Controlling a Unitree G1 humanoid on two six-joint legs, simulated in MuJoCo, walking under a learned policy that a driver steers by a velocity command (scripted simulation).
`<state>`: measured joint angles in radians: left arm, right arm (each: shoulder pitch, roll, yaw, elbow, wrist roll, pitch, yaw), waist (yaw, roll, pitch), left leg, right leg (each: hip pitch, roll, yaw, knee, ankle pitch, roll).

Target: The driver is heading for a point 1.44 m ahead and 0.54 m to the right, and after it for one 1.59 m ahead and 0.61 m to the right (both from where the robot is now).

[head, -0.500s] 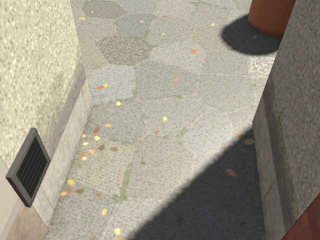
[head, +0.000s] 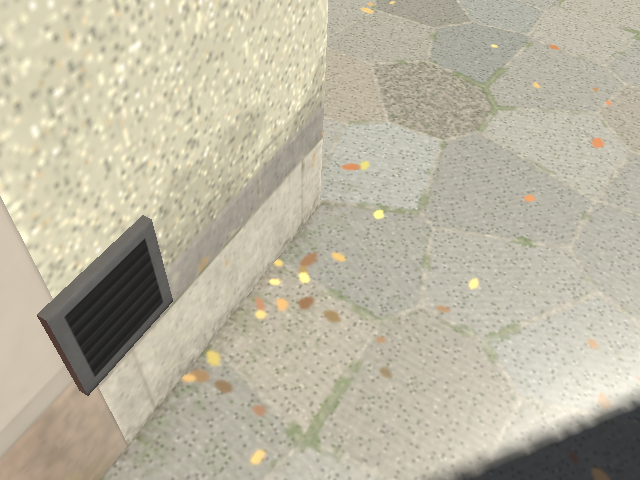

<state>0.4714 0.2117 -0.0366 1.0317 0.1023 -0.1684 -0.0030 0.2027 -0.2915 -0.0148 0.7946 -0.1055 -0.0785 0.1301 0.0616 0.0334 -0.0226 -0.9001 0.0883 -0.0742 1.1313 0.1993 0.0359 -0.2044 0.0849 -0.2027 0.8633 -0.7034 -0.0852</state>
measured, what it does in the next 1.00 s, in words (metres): goes down, turning right: left foot 0.19 m lower, then right foot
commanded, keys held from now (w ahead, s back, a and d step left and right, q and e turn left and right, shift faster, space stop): w+e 0.40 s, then e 0.60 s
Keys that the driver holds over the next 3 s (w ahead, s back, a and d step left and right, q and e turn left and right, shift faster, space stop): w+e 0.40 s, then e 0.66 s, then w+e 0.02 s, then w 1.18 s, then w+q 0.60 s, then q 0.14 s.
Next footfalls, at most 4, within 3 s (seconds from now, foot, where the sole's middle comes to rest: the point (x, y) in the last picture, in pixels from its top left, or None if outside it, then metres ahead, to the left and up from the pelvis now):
0.20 left None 0.30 0.12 -0.90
0.58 right None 0.53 -0.25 -0.90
1.06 left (367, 459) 0.61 -0.06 -0.90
1.44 right None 0.51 -0.32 -0.90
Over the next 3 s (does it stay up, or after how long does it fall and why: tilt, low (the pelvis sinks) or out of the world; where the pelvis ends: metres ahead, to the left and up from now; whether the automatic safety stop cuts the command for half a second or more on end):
stays up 1.26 -0.56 -0.15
